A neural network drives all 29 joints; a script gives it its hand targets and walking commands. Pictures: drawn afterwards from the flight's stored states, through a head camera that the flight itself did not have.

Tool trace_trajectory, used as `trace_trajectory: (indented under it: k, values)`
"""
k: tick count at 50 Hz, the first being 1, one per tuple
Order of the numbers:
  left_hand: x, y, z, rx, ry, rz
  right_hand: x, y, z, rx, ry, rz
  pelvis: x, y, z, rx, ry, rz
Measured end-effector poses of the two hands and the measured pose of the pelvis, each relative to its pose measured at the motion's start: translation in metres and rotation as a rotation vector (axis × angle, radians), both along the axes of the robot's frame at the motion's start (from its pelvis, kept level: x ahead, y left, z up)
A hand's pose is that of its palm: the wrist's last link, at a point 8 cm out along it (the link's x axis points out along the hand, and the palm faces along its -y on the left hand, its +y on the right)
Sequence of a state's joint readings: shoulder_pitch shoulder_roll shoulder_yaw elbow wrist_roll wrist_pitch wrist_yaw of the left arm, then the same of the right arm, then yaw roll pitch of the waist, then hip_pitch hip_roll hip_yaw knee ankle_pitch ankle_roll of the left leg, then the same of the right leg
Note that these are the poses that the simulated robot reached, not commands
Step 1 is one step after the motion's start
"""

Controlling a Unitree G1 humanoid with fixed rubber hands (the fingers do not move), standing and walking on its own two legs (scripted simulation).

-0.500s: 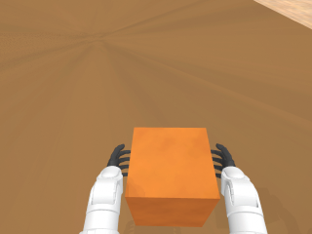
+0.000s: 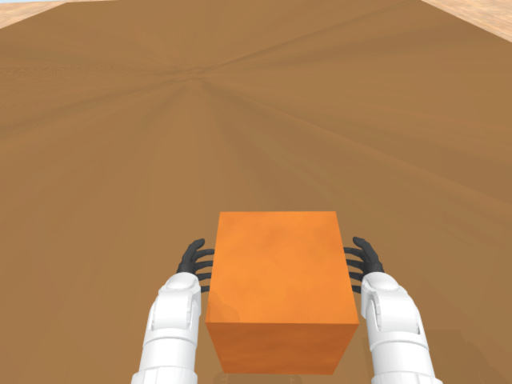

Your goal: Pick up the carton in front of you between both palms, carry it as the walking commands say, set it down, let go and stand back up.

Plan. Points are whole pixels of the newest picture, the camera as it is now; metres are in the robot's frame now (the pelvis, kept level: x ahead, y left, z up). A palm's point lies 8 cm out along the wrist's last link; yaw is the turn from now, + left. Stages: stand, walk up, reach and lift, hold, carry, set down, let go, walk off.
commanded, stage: set down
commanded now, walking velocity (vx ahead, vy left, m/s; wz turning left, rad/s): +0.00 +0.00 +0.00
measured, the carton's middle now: (277, 295) +0.32 +0.00 -0.05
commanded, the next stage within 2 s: none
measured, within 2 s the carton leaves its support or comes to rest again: neither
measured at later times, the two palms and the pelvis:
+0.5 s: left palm (204, 295) +0.33 +0.15 -0.09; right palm (351, 290) +0.35 -0.14 -0.08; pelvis -0.04 -0.02 -0.04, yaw +3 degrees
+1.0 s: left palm (228, 304) +0.40 +0.13 -0.24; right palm (348, 303) +0.41 -0.17 -0.24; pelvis -0.02 -0.01 -0.15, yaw +4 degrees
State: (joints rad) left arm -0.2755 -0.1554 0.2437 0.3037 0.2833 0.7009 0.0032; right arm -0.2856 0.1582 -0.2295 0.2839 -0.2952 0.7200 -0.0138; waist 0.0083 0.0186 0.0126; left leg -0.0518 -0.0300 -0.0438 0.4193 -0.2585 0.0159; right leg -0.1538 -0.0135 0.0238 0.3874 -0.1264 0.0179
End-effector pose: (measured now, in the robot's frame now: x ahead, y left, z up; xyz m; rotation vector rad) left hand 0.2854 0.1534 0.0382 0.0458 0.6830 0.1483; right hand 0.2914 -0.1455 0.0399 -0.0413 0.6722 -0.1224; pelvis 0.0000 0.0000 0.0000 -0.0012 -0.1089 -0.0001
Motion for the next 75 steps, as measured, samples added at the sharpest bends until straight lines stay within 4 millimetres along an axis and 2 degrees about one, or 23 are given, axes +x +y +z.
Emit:
trace_trajectory:
  k: [7,12,15,20,27,31,38,44,51,61,75]
  values:
    - [0.003,-0.012,0.001,-0.006,0.006,0.018,0.002,-0.011,-0.001,0.033,0.006,-0.019,-0.009,-0.013,-0.003,0.003,-0.007,0.008]
    - [0.017,-0.01,-0.012,-0.007,0.026,0.043,0.022,-0.007,-0.01,0.036,0.026,-0.021,-0.019,-0.023,-0.011,-0.002,0.01,0.033]
    - [0.026,-0.006,-0.025,0.0,0.038,0.047,0.035,-0.003,-0.021,0.027,0.037,-0.006,-0.024,-0.027,-0.017,-0.008,0.039,0.046]
    - [0.039,-0.001,-0.065,0.029,0.062,0.04,0.051,0.003,-0.063,0.025,0.054,0.006,-0.032,-0.028,-0.028,-0.011,0.15,0.058]
    - [0.055,-0.003,-0.148,0.018,0.044,0.034,0.061,0.0,-0.149,0.015,0.032,0.0,-0.042,-0.022,-0.051,-0.01,0.395,0.061]
    - [0.071,-0.012,-0.187,-0.018,0.009,0.023,0.067,-0.009,-0.187,0.022,-0.004,-0.037,-0.043,-0.016,-0.071,-0.011,0.534,0.058]
    - [0.098,-0.022,-0.219,-0.063,-0.01,0.032,0.091,-0.02,-0.217,0.047,-0.024,-0.072,-0.034,-0.007,-0.103,-0.007,0.694,0.048]
    - [0.11,-0.024,-0.244,-0.056,0.021,0.043,0.107,-0.022,-0.241,0.047,0.009,-0.062,-0.025,-0.004,-0.124,-0.005,0.783,0.048]
    - [0.12,-0.029,-0.29,-0.048,0.03,0.036,0.119,-0.027,-0.285,0.034,0.017,-0.051,-0.025,-0.008,-0.154,-0.008,0.883,0.064]
    - [0.137,-0.045,-0.358,-0.06,0.013,0.019,0.13,-0.043,-0.352,0.029,-0.001,-0.065,-0.042,-0.02,-0.209,-0.003,0.949,0.084]
    - [0.164,-0.065,-0.427,-0.019,0.025,-0.041,0.142,-0.063,-0.429,0.024,0.014,-0.095,-0.073,-0.027,-0.277,0.017,0.916,0.091]
